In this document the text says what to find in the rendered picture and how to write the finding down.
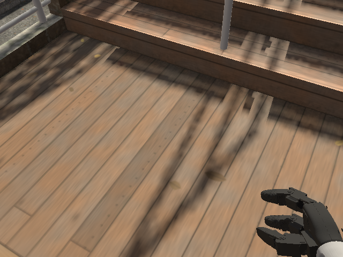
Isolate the right robot forearm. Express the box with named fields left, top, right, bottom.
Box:
left=316, top=241, right=343, bottom=257

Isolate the robot right hand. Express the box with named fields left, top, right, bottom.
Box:
left=256, top=187, right=343, bottom=257

